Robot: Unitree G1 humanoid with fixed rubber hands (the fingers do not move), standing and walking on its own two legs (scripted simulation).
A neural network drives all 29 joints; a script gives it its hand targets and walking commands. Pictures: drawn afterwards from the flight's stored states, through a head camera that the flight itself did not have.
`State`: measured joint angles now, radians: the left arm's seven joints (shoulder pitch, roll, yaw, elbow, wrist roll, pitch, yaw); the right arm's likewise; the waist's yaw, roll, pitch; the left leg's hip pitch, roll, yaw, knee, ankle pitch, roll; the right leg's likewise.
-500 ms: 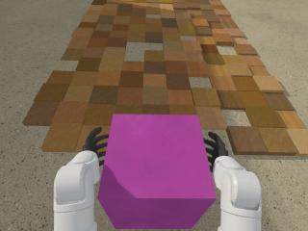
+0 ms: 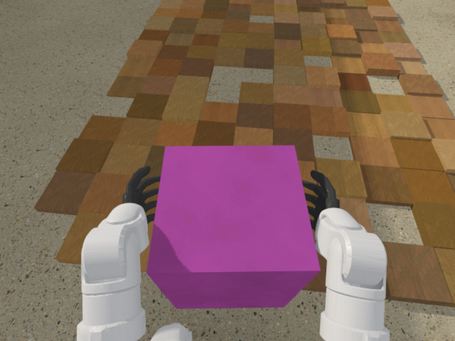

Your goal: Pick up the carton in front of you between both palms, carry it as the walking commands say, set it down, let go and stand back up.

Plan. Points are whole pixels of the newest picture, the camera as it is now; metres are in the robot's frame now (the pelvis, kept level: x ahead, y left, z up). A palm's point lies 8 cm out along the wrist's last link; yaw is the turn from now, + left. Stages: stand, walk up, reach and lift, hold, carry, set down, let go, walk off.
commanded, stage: carry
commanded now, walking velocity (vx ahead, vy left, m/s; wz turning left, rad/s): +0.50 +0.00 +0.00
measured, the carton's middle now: (230, 234) +0.30 +0.01 +0.01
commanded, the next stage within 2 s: none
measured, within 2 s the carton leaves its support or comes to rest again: neither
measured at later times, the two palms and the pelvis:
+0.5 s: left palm (170, 29) +0.76 +0.17 +0.15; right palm (295, 38) +0.72 -0.13 +0.16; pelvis +0.33 +0.05 -0.01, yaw -2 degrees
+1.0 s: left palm out of the picture +1.06 +0.21 +0.14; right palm out of the picture +1.07 -0.09 +0.14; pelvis +0.68 +0.04 +0.00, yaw -2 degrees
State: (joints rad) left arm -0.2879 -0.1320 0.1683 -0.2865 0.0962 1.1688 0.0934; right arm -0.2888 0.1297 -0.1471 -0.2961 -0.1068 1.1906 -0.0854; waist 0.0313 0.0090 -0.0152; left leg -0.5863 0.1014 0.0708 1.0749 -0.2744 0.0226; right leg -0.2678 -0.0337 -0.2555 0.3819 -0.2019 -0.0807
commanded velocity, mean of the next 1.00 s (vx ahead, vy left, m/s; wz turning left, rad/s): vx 0.50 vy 0.00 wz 0.00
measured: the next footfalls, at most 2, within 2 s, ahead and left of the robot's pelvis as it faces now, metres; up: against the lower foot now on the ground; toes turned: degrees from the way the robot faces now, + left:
left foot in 0.26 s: +0.35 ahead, +0.11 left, +0.00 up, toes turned +6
right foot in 0.62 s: +0.62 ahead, -0.08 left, +0.03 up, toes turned -7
